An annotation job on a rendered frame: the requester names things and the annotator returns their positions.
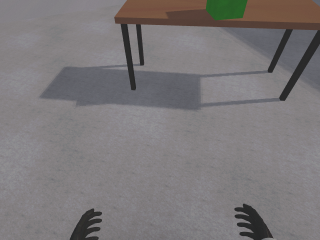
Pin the table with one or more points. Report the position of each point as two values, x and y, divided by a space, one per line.
262 14

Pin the robot left hand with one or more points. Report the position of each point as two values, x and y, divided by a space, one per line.
81 230

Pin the robot right hand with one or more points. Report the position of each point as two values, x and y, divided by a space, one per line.
259 228

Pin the carton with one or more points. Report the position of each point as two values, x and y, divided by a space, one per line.
226 9

